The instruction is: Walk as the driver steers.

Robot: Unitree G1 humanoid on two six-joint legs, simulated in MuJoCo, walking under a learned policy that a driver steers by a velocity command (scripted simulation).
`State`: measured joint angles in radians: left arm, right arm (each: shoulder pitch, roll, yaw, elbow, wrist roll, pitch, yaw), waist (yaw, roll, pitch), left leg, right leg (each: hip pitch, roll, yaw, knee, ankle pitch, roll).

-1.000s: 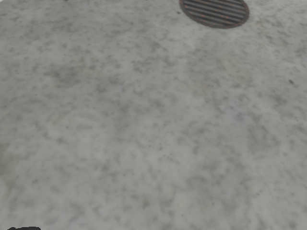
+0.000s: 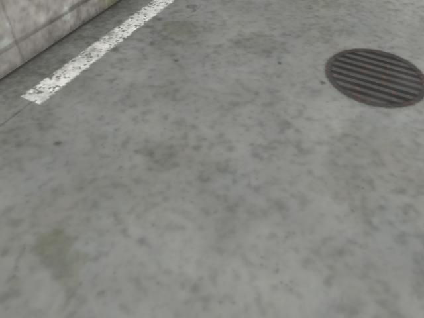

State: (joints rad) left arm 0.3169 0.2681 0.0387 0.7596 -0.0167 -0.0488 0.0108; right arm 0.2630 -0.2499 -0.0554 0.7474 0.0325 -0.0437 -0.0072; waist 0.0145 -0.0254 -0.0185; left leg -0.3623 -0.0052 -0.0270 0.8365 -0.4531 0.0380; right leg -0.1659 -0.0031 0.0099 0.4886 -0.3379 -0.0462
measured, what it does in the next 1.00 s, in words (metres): walks ahead, turning right: left foot, then right foot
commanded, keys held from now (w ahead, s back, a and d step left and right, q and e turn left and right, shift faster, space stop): w+e+shift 0.84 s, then w+shift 0.16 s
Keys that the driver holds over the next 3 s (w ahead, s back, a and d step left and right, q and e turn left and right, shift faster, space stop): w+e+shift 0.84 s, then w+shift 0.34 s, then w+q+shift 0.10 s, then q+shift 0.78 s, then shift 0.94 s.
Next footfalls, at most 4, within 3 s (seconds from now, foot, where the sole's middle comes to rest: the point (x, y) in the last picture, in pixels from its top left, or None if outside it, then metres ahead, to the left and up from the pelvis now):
0.12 left None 0.10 0.16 -0.77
0.58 right None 0.46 -0.14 -0.77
1.04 left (300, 223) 0.90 -0.30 -0.77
1.44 right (410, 201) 1.01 -0.75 -0.77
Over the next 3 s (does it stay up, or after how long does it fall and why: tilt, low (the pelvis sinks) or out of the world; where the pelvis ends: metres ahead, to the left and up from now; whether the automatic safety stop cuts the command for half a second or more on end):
stays up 1.15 -0.68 0.00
